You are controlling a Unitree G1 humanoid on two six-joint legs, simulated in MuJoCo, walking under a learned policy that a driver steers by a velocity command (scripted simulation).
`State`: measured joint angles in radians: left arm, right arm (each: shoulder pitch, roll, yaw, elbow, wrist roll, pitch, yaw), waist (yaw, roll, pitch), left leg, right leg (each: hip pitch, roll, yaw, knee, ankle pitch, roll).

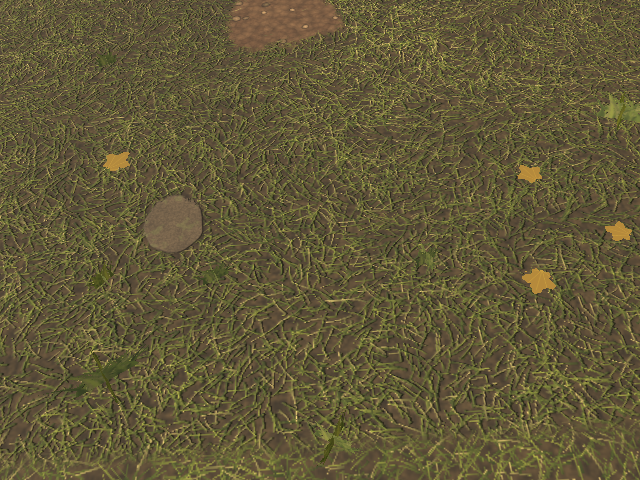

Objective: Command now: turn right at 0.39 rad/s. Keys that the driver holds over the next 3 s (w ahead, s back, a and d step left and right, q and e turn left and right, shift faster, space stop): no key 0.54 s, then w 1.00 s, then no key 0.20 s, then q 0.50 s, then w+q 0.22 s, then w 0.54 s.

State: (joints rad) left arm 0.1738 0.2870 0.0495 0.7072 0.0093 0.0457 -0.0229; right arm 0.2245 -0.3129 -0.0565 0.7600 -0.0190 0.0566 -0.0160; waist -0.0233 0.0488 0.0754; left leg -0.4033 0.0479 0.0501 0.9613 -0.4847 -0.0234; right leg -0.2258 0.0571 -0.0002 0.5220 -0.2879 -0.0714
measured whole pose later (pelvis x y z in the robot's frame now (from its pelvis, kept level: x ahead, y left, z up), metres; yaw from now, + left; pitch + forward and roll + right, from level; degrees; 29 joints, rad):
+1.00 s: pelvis +0.10 -0.03 +0.01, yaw -3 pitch +0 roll +1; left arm 0.38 0.24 0.02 1.00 0.02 -0.07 0.00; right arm 0.26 -0.26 -0.04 0.98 -0.03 -0.04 0.03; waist 0.01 0.03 0.00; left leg -0.40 0.02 0.00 0.97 -0.31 0.09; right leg -0.11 0.05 -0.05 0.35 -0.24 -0.07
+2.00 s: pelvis +0.56 -0.05 +0.00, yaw +3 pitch -1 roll +0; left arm 0.15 0.20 0.03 0.93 0.02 -0.04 0.05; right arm 0.26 -0.21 -0.05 0.99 -0.03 0.00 -0.02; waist -0.03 0.03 0.09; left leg -0.42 -0.02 0.01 1.14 -0.48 0.02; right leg -0.33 0.00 -0.15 0.46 -0.12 -0.09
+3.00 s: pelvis +0.82 +0.02 +0.01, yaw +24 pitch +1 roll +0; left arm 0.29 0.22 0.05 0.88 0.02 -0.08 -0.01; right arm 0.30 -0.26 -0.06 0.89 -0.04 -0.06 0.03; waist -0.01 0.05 0.02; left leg -0.46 0.03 -0.02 1.09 -0.26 0.08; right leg -0.18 0.06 -0.07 0.36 -0.20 -0.08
